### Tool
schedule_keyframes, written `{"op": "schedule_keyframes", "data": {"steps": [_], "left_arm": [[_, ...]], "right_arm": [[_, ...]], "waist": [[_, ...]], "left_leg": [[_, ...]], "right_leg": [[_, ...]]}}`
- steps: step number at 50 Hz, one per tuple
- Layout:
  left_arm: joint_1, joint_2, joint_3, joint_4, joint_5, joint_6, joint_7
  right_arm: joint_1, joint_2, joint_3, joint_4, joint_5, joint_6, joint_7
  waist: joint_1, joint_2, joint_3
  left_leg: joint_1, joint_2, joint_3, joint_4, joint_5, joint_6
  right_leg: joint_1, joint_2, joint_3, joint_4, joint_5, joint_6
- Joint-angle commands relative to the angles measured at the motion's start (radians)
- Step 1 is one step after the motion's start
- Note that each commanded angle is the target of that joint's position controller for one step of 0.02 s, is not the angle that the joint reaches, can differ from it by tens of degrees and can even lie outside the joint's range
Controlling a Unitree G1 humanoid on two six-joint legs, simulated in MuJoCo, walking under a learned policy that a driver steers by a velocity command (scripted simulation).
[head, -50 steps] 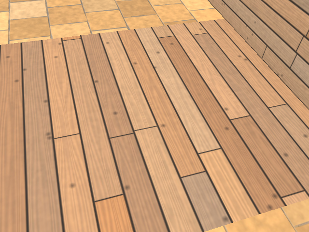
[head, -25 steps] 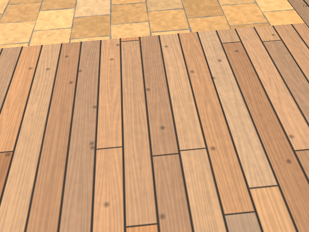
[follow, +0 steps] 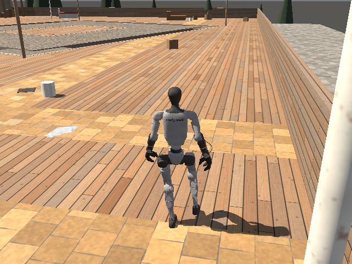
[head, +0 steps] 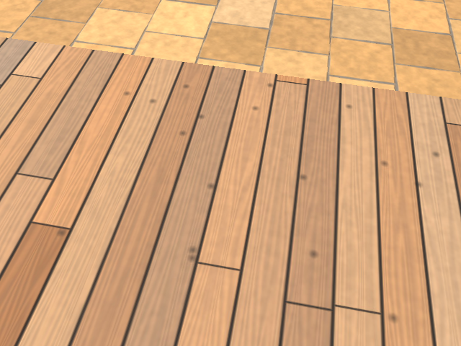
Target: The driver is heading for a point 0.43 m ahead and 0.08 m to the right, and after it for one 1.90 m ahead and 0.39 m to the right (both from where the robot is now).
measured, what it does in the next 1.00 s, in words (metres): walks ahead, turning right: right foot, then left foot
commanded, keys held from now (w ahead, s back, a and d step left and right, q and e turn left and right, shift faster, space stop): w+q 0.06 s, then w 0.08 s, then w+e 0.86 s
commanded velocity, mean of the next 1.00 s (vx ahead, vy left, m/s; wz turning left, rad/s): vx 0.50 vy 0.00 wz -0.20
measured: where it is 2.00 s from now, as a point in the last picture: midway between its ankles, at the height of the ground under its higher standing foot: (301, 191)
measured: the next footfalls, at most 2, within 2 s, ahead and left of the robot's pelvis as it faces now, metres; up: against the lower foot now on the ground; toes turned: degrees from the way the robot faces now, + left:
right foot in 0.28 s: +0.36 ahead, -0.12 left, +0.00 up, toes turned +4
left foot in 0.80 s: +0.64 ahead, +0.05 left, +0.00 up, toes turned -13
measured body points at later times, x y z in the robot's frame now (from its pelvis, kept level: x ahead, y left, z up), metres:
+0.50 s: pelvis +0.30 -0.06 +0.00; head +0.32 -0.07 +0.45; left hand +0.33 +0.22 -0.13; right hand +0.41 -0.32 -0.13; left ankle +0.28 +0.08 -0.67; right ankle +0.32 -0.12 -0.74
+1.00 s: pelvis +0.56 -0.03 +0.00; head +0.59 -0.01 +0.45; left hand +0.72 +0.23 -0.13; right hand +0.59 -0.31 -0.10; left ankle +0.60 +0.06 -0.74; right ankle +0.50 -0.14 -0.66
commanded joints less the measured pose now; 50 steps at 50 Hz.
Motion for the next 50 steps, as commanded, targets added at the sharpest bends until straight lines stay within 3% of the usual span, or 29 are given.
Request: {"op": "schedule_keyframes", "data": {"steps": [1,5,9,11,12,13,14,15,16,17,18,19,20,22,25,28,31,35,37,39,40,41,42,43,44,45,47,50], "left_arm": [[-0.044,0.075,0.016,-0.068,-0.002,0.006,-0.002],[-0.152,0.07,0.008,-0.103,-0.007,-0.001,-0.011],[-0.232,0.062,-0.005,-0.133,-0.015,-0.018,-0.022],[-0.189,0.082,0.001,-0.127,-0.018,-0.024,-0.021],[-0.124,0.1,0.009,-0.106,-0.02,-0.026,-0.017],[-0.022,0.123,0.021,-0.073,-0.024,-0.03,-0.007],[0.132,0.14,0.032,-0.025,-0.023,-0.037,0.004],[0.296,0.192,0.046,0.004,-0.006,-0.043,0.017],[0.342,0.302,0.077,0.021,0.004,-0.037,0.013],[0.257,0.221,0.062,0.021,-0.039,-0.023,-0.004],[0.163,0.167,0.052,0.001,-0.048,-0.021,-0.01],[0.132,0.128,0.043,0.0,-0.04,-0.024,-0.013],[0.136,0.112,0.037,0.011,-0.036,-0.028,-0.01],[0.16,0.111,0.034,0.042,-0.043,-0.039,-0.006],[0.208,0.142,0.046,0.061,-0.051,-0.044,-0.001],[0.256,0.145,0.051,0.073,-0.052,-0.037,0.002],[0.311,0.152,0.058,0.082,-0.051,-0.033,0.003],[0.353,0.162,0.064,0.082,-0.037,-0.025,0.012],[0.318,0.175,0.069,0.065,-0.032,-0.022,0.019],[0.264,0.191,0.074,0.048,-0.035,-0.025,0.017],[0.261,0.167,0.067,0.039,-0.046,-0.034,0.008],[0.288,0.083,0.046,0.003,-0.071,-0.042,0.006],[0.352,0.089,0.045,-0.025,-0.063,-0.034,0.008],[0.339,0.138,0.052,0.014,-0.034,-0.014,0.014],[0.273,0.13,0.051,0.016,-0.025,-0.01,0.002],[0.245,0.107,0.048,0.01,-0.025,-0.005,-0.007],[0.227,0.099,0.048,0.005,-0.008,0.017,-0.024],[0.164,0.087,0.044,-0.029,-0.011,0.031,-0.041]], "right_arm": [[0.042,-0.147,-0.033,-0.054,0.002,-0.019,-0.003],[0.119,-0.143,-0.03,-0.038,-0.001,-0.019,-0.011],[0.173,-0.13,-0.018,-0.014,-0.013,-0.025,-0.024],[0.145,-0.149,-0.018,-0.012,-0.019,-0.031,-0.029],[0.124,-0.159,-0.018,-0.013,-0.021,-0.035,-0.031],[0.115,-0.171,-0.02,-0.008,-0.026,-0.037,-0.031],[0.099,-0.173,-0.018,-0.006,-0.027,-0.037,-0.028],[0.103,-0.133,-0.005,-0.028,-0.026,-0.041,-0.026],[0.215,-0.062,0.005,-0.043,0.003,-0.041,-0.016],[0.177,-0.119,0.002,-0.041,-0.036,-0.045,-0.019],[0.085,-0.126,0.002,-0.058,-0.038,-0.048,-0.014],[0.013,-0.119,0.009,-0.075,-0.039,-0.054,-0.009],[-0.016,-0.108,0.011,-0.089,-0.042,-0.051,-0.004],[-0.009,-0.087,0.02,-0.101,-0.052,-0.029,0.003],[-0.061,-0.069,0.031,-0.124,-0.052,-0.011,0.008],[-0.219,-0.059,0.042,-0.18,-0.048,-0.008,0.01],[-0.324,-0.048,0.052,-0.213,-0.039,-0.012,0.014],[-0.41,-0.058,0.056,-0.251,-0.026,-0.024,0.011],[-0.371,-0.08,0.05,-0.248,-0.024,-0.032,0.007],[-0.209,-0.115,0.034,-0.2,-0.024,-0.045,-0.008],[-0.088,-0.166,0.016,-0.177,-0.038,-0.059,-0.023],[0.049,-0.248,-0.004,-0.178,-0.061,-0.058,-0.041],[0.02,-0.281,-0.017,-0.173,-0.05,-0.037,-0.04],[-0.043,-0.189,-0.004,-0.184,-0.042,-0.026,-0.034],[-0.088,-0.11,0.015,-0.191,-0.035,-0.028,-0.029],[-0.112,-0.081,0.023,-0.186,-0.036,-0.031,-0.026],[-0.093,-0.076,0.025,-0.162,-0.031,-0.047,-0.026],[-0.052,-0.09,0.016,-0.135,-0.016,-0.07,-0.018]], "waist": [[-0.003,0.06,-0.009],[-0.05,0.078,-0.014],[-0.081,0.096,0.002],[-0.045,0.111,0.006],[-0.012,0.121,-0.016],[0.033,0.12,-0.068],[0.109,0.091,-0.146],[0.168,0.022,-0.257],[0.107,-0.24,-0.339],[0.073,-0.142,-0.267],[0.049,-0.05,-0.126],[0.05,0.019,-0.074],[0.034,0.019,-0.043],[0.004,-0.025,-0.054],[0.006,-0.028,-0.051],[0.043,-0.031,-0.005],[0.086,-0.04,-0.016],[0.115,-0.047,-0.029],[0.081,-0.057,-0.038],[-0.001,-0.038,-0.095],[-0.055,0.032,-0.18],[-0.091,0.175,-0.334],[-0.027,0.34,-0.359],[0.001,0.166,-0.213],[-0.002,0.069,-0.113],[0.015,0.076,-0.061],[0.033,0.137,-0.039],[0.039,0.126,-0.051]], "left_leg": [[0.012,0.258,-0.265,-0.145,0.241,0.106],[0.124,0.257,-0.268,-0.107,0.324,0.08],[0.21,0.29,-0.252,-0.083,0.46,0.063],[0.222,0.314,-0.229,-0.062,0.558,0.034],[0.224,0.313,-0.205,-0.012,0.701,0.015],[0.237,0.302,-0.177,0.102,0.851,0.001],[0.207,0.265,-0.126,0.288,0.87,-0.016],[0.045,0.226,-0.09,0.558,0.604,-0.03],[-0.301,0.027,0.006,0.923,-0.098,-0.092],[-0.429,0.065,-0.064,0.99,-0.269,-0.077],[-0.471,0.127,-0.067,0.977,-0.181,-0.08],[-0.461,0.16,-0.055,0.927,-0.13,-0.085],[-0.447,0.184,-0.048,0.876,-0.117,-0.094],[-0.389,0.204,-0.034,0.793,-0.112,-0.124],[-0.413,0.213,0.0,0.699,-0.1,-0.166],[-0.458,0.221,0.024,0.529,0.021,-0.198],[-0.441,0.202,0.028,0.39,0.133,-0.204],[-0.41,0.168,0.02,0.288,0.13,-0.191],[-0.311,0.155,0.003,0.218,0.078,-0.171],[-0.062,0.124,0.011,0.121,0.038,-0.138],[0.135,0.218,-0.073,0.084,0.002,-0.098],[0.382,0.484,-0.358,0.042,-0.214,-0.036],[0.417,0.617,-0.734,-0.068,-0.291,0.054],[0.291,0.588,-0.657,-0.063,-0.364,0.057],[0.178,0.526,-0.504,-0.08,-0.297,0.039],[0.096,0.477,-0.371,-0.112,-0.163,0.014],[0.037,0.417,-0.212,-0.136,0.02,-0.009],[0.053,0.42,-0.108,-0.161,0.184,0.005]], "right_leg": [[-0.054,0.022,-0.031,-0.111,0.124,0.02],[-0.082,0.053,-0.034,-0.257,0.217,0.009],[-0.033,0.087,-0.073,-0.39,0.225,-0.039],[0.07,0.106,-0.08,-0.454,0.169,-0.086],[0.165,0.135,-0.091,-0.473,0.122,-0.11],[0.281,0.172,-0.105,-0.486,0.074,-0.134],[0.456,0.179,-0.108,-0.541,0.099,-0.164],[0.693,0.009,0.09,-0.544,-0.004,-0.216],[0.915,-0.237,0.621,-0.638,-0.032,-0.375],[0.858,-0.221,0.766,-0.736,-0.069,-0.376],[0.727,-0.191,0.593,-0.732,-0.069,-0.362],[0.635,-0.14,0.482,-0.746,0.047,-0.343],[0.576,-0.095,0.408,-0.757,0.146,-0.323],[0.519,-0.037,0.322,-0.776,0.286,-0.302],[0.478,-0.008,0.276,-0.807,0.313,-0.319],[0.451,0.024,0.26,-0.837,0.276,-0.297],[0.487,0.043,0.257,-0.804,0.32,-0.263],[0.562,0.022,0.304,-0.721,0.428,-0.248],[0.554,0.01,0.339,-0.672,0.439,-0.222],[0.493,0.05,0.336,-0.529,0.499,-0.184],[0.417,0.113,0.283,-0.335,0.426,-0.158],[0.243,0.194,0.161,-0.056,0.088,-0.128],[0.033,0.272,0.069,0.112,-0.341,-0.122],[-0.03,0.176,0.073,0.199,-0.27,-0.125],[-0.02,0.147,0.065,0.19,-0.187,-0.119],[0.005,0.119,0.055,0.151,-0.142,-0.11],[0.036,0.093,0.035,0.128,-0.106,-0.093],[-0.009,0.083,0.026,0.123,-0.032,-0.079]]}}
